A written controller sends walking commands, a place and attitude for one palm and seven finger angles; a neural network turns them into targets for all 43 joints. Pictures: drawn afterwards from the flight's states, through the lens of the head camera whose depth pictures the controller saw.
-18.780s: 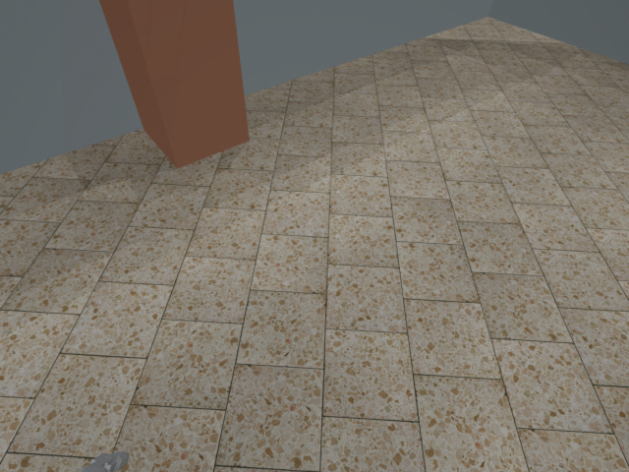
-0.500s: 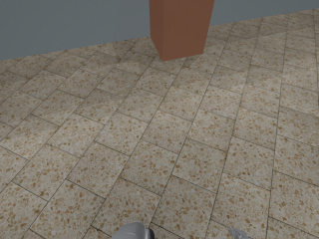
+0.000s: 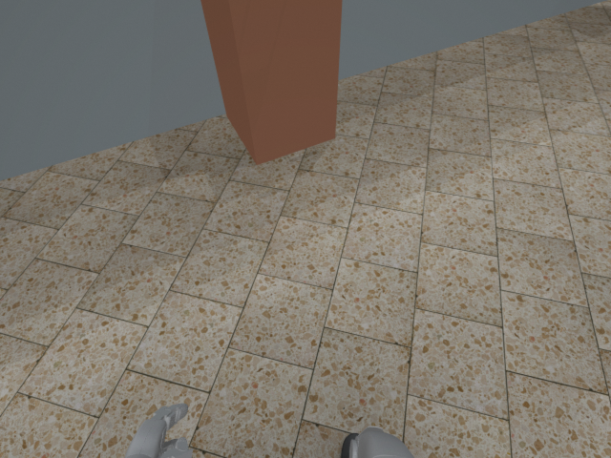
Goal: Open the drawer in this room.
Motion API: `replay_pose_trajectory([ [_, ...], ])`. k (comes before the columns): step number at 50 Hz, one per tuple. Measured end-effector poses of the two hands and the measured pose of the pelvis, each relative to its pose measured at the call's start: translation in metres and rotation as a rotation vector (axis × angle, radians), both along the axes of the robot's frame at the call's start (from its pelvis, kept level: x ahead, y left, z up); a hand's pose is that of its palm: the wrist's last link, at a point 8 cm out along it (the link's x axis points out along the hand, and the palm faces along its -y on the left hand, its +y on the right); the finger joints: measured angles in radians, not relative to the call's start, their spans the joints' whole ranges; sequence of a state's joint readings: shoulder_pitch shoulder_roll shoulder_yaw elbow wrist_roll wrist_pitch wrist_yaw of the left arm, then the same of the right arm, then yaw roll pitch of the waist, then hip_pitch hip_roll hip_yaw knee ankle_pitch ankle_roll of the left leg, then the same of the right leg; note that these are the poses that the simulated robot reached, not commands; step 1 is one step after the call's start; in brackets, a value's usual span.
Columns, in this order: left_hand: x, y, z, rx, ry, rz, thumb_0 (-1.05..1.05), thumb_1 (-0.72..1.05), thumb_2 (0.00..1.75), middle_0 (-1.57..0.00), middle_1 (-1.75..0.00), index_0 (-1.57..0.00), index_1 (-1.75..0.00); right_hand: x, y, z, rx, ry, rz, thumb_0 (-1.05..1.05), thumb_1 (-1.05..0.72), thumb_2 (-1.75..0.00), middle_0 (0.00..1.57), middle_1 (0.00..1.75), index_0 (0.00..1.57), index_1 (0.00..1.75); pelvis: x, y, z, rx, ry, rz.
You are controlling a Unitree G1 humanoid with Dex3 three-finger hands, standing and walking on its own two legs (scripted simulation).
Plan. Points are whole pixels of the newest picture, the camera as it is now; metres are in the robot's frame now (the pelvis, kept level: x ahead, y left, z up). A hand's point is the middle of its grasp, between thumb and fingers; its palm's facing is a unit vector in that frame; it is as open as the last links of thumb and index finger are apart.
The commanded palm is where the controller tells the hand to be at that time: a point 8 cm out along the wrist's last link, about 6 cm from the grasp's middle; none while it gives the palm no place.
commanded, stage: turn or walk to find it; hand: left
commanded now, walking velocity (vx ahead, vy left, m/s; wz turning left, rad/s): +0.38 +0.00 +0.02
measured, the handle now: out of the picture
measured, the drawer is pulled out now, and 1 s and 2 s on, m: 0.00 0.00 0.00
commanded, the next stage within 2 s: stand and wait in 1.04 s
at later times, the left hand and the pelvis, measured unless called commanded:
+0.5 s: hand out of the picture +0.12 +0.13 -0.15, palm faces +0.17 -0.97 -0.18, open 7.3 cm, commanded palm none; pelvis +0.20 -0.02 +0.02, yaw +3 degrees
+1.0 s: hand (204, 261) +0.48 +0.20 -0.14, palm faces +0.05 -0.98 -0.21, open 7.3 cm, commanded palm none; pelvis +0.39 +0.01 +0.02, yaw +1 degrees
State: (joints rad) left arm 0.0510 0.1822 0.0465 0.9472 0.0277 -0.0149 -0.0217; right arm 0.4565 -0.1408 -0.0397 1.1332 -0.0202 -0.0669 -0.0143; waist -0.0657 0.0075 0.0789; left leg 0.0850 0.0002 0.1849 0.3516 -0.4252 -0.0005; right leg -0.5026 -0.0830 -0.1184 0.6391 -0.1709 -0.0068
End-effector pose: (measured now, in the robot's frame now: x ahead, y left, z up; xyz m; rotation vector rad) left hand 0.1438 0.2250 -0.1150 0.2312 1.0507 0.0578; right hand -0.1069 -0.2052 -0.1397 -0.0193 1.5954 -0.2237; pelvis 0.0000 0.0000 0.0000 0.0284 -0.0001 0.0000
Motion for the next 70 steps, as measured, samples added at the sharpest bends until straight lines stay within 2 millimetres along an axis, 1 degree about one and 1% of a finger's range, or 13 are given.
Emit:
replay_pose_trajectory([
  [3, 0.028, -0.021, -0.007, 0.002, -0.014, -0.007, 0.01, 0.91, 0.9, -0.19, -0.3, -0.2, -0.3, 0.014, -0.009, -0.006, 0.036, 0.079, -0.013, 0.0, -0.91, -0.9, 0.2, 0.3, 0.19, 0.3, 0.031, -0.017, -0.007, -0.005, -0.011, 0.001],
  [6, 0.025, -0.033, -0.006, -0.01, 0.026, 0.039, 0.0, 0.91, 0.9, -0.2, -0.3, -0.2, -0.3, 0.056, -0.025, -0.004, 0.039, 0.057, 0.009, 0.0, -0.91, -0.9, 0.2, 0.3, 0.2, 0.3, 0.055, -0.029, -0.001, 0.003, -0.03, 0.013],
  [12, 0.003, -0.022, 0.006, 0.05, 0.141, 0.166, -0.02, 0.96, 0.9, -0.2, -0.3, -0.21, -0.3, 0.184, -0.057, -0.001, 0.008, -0.14, 0.097, 0.01, -0.91, -0.9, 0.2, 0.3, 0.19, 0.3, 0.099, -0.041, 0.014, -0.001, -0.029, 0.025],
  [17, -0.016, -0.023, 0.006, 0.045, 0.262, 0.212, -0.01, 0.94, 0.9, -0.2, -0.3, -0.2, -0.3, 0.288, -0.065, 0.007, -0.013, -0.307, 0.152, 0.0, -0.91, -0.9, 0.19, 0.3, 0.19, 0.3, 0.138, -0.041, 0.019, -0.008, -0.023, 0.032],
  [23, -0.029, -0.038, -0.003, -0.029, 0.377, 0.288, 0.0, 0.92, 0.9, -0.2, -0.3, -0.2, -0.3, 0.398, -0.048, 0.019, -0.014, -0.422, 0.253, 0.0, -0.91, -0.9, 0.19, 0.3, 0.19, 0.3, 0.185, -0.03, 0.018, -0.024, -0.02, 0.049],
  [31, -0.019, -0.042, -0.027, -0.14, 0.551, 0.357, 0.01, 0.91, 0.9, -0.2, -0.3, -0.2, -0.3, 0.523, 0.006, 0.021, -0.028, -0.55, 0.361, 0.0, -0.91, -0.9, 0.19, 0.3, 0.19, 0.3, 0.256, 0.005, -0.002, -0.04, -0.026, 0.063],
  [35, 0.032, -0.02, -0.032, -0.137, 0.525, 0.311, 0.01, 0.91, 0.9, -0.2, -0.3, -0.2, -0.3, 0.529, 0.017, 0.022, -0.04, -0.552, 0.304, 0.0, -0.91, -0.9, 0.2, 0.3, 0.19, 0.3, 0.283, 0.019, 0.001, -0.034, -0.055, 0.041],
  [45, 0.239, 0.034, -0.009, -0.037, 0.179, 0.2, 0.01, 0.91, 0.9, -0.19, -0.3, -0.2, -0.3, 0.474, -0.015, 0.023, -0.11, -0.294, 0.144, -0.03, -0.95, -0.9, 0.2, 0.3, 0.2, 0.3, 0.352, 0.023, 0.017, -0.01, -0.041, 0.029],
  [51, 0.345, 0.024, 0.006, 0.003, 0.087, 0.115, 0.01, 0.91, 0.9, -0.19, -0.3, -0.2, -0.3, 0.446, -0.016, 0.014, -0.049, -0.113, 0.062, -0.01, -0.92, -0.9, 0.2, 0.3, 0.19, 0.3, 0.4, 0.006, 0.016, 0.006, -0.023, 0.015],
  [57, 0.441, -0.018, 0.001, 0.037, 0.028, 0.016, 0.01, 0.91, 0.9, -0.19, -0.3, -0.2, -0.3, 0.449, -0.024, -0.006, 0.031, 0.027, -0.017, 0.0, -0.91, -0.9, 0.2, 0.3, 0.19, 0.3, 0.459, -0.029, -0.002, 0.018, -0.012, -0.006],
  [60, 0.46, -0.041, 0.0, 0.028, 0.004, 0.014, 0.01, 0.91, 0.9, -0.19, -0.3, -0.2, -0.3, 0.476, -0.035, -0.012, 0.05, 0.042, -0.011, 0.0, -0.91, -0.9, 0.2, 0.3, 0.19, 0.3, 0.476, -0.043, -0.003, 0.008, -0.026, 0.005],
  [64, 0.451, -0.061, 0.002, 0.0, 0.044, 0.07, 0.0, 0.91, 0.9, -0.2, -0.3, -0.2, -0.3, 0.539, -0.056, -0.011, 0.034, -0.051, 0.042, 0.0, -0.91, -0.9, 0.2, 0.3, 0.19, 0.3, 0.492, -0.053, 0.007, 0.009, -0.043, 0.018],
  [70, 0.44, -0.053, 0.008, 0.03, 0.08, 0.141, -0.03, 0.96, 0.9, -0.2, -0.3, -0.21, -0.3, 0.634, -0.073, -0.004, -0.005, -0.24, 0.119, 0.0, -0.91, -0.9, 0.19, 0.3, 0.19, 0.3, 0.507, -0.06, 0.014, -0.011, -0.036, 0.031],
])
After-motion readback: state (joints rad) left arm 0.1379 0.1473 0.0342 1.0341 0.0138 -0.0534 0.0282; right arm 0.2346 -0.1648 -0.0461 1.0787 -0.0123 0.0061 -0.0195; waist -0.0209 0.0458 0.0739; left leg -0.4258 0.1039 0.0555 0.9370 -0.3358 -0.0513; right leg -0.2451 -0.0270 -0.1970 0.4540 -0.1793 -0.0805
